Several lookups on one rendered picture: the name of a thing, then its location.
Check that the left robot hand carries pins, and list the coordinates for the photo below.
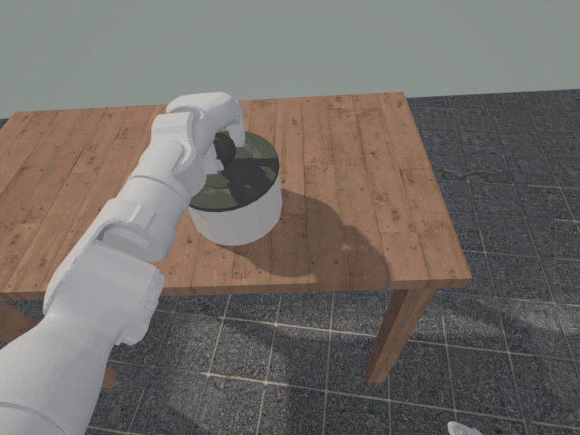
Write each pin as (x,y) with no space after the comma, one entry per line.
(224,112)

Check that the knob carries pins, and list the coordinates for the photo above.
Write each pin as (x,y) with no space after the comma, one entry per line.
(225,148)

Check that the robot left upper arm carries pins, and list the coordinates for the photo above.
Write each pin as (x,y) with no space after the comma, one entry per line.
(51,376)

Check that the left robot forearm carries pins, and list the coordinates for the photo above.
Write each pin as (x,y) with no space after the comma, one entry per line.
(142,219)

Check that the table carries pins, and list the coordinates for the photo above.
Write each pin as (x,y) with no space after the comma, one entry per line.
(362,209)

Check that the lid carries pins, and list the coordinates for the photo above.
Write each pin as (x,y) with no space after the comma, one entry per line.
(247,178)

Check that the pot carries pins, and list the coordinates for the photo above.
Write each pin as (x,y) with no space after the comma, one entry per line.
(243,225)

